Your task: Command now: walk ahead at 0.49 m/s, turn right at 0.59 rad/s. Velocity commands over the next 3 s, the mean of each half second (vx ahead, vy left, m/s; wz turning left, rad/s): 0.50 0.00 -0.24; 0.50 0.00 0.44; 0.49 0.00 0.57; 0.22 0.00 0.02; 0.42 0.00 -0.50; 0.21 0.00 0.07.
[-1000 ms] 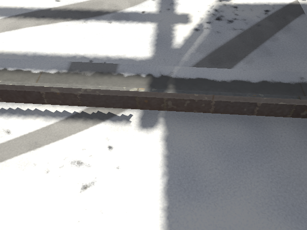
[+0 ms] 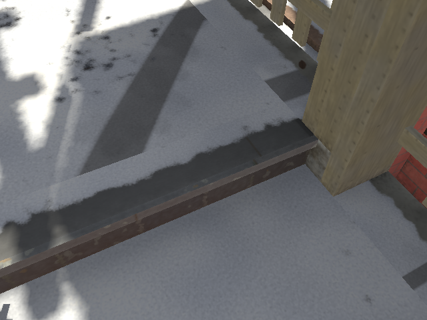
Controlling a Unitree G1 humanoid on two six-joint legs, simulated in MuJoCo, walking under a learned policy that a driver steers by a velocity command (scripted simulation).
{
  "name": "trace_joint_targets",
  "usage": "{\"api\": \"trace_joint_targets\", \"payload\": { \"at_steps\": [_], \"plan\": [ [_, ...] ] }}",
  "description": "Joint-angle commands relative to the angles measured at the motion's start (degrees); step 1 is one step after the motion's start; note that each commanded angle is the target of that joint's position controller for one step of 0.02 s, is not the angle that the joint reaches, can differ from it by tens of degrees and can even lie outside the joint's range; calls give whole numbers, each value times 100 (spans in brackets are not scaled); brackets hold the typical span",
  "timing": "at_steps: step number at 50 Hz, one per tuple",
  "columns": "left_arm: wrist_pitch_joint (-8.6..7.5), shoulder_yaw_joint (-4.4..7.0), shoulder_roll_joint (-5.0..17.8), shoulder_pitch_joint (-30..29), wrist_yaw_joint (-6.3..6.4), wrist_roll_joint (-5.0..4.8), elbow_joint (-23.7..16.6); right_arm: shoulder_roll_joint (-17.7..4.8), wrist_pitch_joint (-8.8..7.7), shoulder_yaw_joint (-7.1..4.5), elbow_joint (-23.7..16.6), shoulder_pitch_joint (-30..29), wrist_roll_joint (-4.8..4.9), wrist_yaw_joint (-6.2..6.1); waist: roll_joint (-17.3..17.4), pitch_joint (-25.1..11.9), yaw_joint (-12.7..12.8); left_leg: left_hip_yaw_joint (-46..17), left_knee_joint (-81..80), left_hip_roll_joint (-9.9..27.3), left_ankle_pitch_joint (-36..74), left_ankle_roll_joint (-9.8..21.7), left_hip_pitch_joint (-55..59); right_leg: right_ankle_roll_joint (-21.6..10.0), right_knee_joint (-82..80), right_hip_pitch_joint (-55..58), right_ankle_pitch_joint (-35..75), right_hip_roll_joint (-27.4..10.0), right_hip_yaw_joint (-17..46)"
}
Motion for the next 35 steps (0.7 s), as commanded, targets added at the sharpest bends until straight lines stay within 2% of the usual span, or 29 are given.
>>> {"api": "trace_joint_targets", "payload": {
  "at_steps": [1,5,8,10,12,13,14,15,16,17,18,19,20,21,22,24,26,29,32,33,35],
  "plan": [
    [6,-52,1,-122,-94,-4,-414,-415,-132,-55,-195,91,8,28,661,90,133,-958,-1173,1661,1149,625,212,57,-196,-678,622,-269,164],
    [-60,-175,-164,-974,-164,-28,-664,-441,-117,-31,-8,412,8,34,676,241,-52,-259,-1131,1428,1758,462,216,40,-1667,-321,1453,-155,-229],
    [-90,-239,-197,-1480,-181,-28,-783,-598,-64,-40,192,770,3,-5,699,381,-210,-132,-1152,1543,1960,456,562,-49,-2545,17,1257,-44,-561],
    [-109,-243,-149,-1630,-147,11,-810,-661,16,-35,373,1005,2,-38,709,414,-231,-122,-926,1682,2526,479,1073,-173,-2921,112,803,66,-694],
    [-152,-217,-72,-1397,-80,57,-710,-785,102,-39,521,1092,-2,-70,856,192,-53,-2,-188,1739,4243,446,1440,-372,-3208,674,185,366,-875],
    [-198,-173,16,-909,-43,71,-536,-854,149,-39,580,1114,0,-79,900,-122,184,74,543,1724,4928,413,1499,-502,-3427,1301,55,556,-912],
    [-268,-102,144,-18,13,116,-202,-837,190,-15,594,1080,42,-92,779,-652,585,266,1614,1589,4759,316,1111,-656,-3811,2549,345,656,-886],
    [-308,28,543,1000,103,221,67,-682,174,47,400,955,83,-84,447,-1359,1007,265,3128,1420,2958,225,-135,-936,-3773,4199,-76,-329,209],
    [-289,163,1110,1323,189,178,144,-43,139,184,100,1330,216,56,-1009,-2082,755,223,5309,353,-1804,-48,-2565,-1770,-4121,6009,-3,-2250,3216],
    [-239,184,1036,1398,258,-21,142,-673,154,-12,114,771,137,3,-165,-1987,892,-758,5856,339,-1855,35,-3068,-1641,-4461,5718,598,-2199,3449],
    [-268,119,805,926,275,-80,221,-602,117,-10,-19,298,182,17,3,-1149,688,-980,5650,573,-1213,108,-3224,-1397,-4551,4961,1310,-1901,2297],
    [-320,35,473,597,250,-82,239,-461,93,29,32,258,190,28,207,-684,452,-1017,5220,694,-897,106,-2943,-1148,-4762,4138,1810,-1666,1663],
    [-378,-23,264,373,247,-98,252,-386,166,21,142,334,120,28,238,-403,238,-1050,4912,782,-786,68,-2655,-909,-4950,3599,1947,-1443,1186],
    [-433,-63,103,198,265,-125,305,-271,266,34,262,600,37,40,98,-266,35,-1068,4729,818,-691,13,-2227,-752,-5185,3079,1880,-1274,805],
    [-516,-71,72,191,267,-122,353,-196,340,46,310,610,-34,76,81,-232,-16,-1023,4661,777,-599,-7,-2013,-743,-5397,2822,1762,-1234,649],
    [-656,-42,166,331,256,-185,538,-153,421,17,270,448,-63,153,32,-43,-112,-1019,4512,785,-289,-14,-2212,-706,-5642,2756,1918,-1163,297],
    [-723,-17,231,488,280,-220,707,-120,436,11,136,14,-97,196,-5,190,-82,-1011,4246,839,175,-52,-2654,-625,-5806,2797,1989,-1115,-50],
    [-723,-84,76,602,301,-194,849,-103,395,37,-66,-689,-60,228,-36,322,47,-894,3422,797,837,-60,-2912,-534,-5898,2943,2047,-941,-547],
    [-729,-80,211,764,335,-176,971,-82,345,93,-292,-1418,-85,286,-26,425,223,-592,2344,690,1329,-29,-2673,-441,-5920,3139,2427,-958,-940],
    [-718,-59,298,811,357,-165,1007,-89,338,108,-370,-1635,-51,294,-29,465,302,-456,2010,654,1375,-1,-2604,-390,-5925,3256,2561,-951,-1064],
    [-681,-67,346,957,414,-161,1119,-115,312,124,-462,-1867,-72,300,-9,474,342,-258,1587,508,1206,107,-2438,-314,-5678,3605,3272,-1026,-1201]
  ]
}}
Next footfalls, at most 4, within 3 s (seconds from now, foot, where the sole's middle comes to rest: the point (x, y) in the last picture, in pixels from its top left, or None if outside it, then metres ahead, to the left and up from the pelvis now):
0.28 right None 0.31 -0.13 -0.78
0.82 left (202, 283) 0.60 0.03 -0.78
1.28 right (234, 231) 0.79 -0.08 -0.78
1.70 left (138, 180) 0.88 0.24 -0.61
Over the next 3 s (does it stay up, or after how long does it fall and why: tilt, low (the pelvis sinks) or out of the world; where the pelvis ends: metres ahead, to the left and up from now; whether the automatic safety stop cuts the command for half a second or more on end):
stays up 1.28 0.26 0.15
